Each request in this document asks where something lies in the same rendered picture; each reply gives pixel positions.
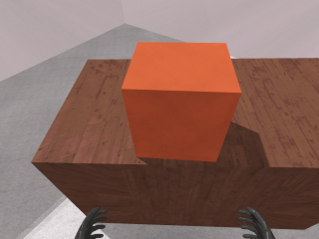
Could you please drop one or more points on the carton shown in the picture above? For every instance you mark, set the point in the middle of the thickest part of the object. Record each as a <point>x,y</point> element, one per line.
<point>180,99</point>

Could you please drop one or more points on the pedestal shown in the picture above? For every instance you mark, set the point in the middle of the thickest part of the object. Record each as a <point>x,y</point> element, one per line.
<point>269,159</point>

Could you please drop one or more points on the right robot hand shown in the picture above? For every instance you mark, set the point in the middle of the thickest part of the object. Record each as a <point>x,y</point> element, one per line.
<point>260,228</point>

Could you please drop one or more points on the left robot hand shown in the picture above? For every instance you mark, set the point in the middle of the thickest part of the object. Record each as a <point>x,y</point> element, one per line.
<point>87,228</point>

